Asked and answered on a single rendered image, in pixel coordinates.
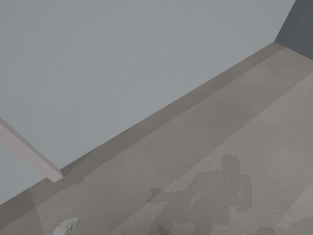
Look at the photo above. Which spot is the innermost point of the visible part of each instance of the panel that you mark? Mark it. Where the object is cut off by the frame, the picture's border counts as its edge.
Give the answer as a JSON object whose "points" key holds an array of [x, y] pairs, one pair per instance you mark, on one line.
{"points": [[14, 142]]}

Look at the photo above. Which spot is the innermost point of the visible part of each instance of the left robot hand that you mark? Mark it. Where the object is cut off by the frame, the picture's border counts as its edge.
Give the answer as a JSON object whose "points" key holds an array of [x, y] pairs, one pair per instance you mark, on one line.
{"points": [[66, 226]]}

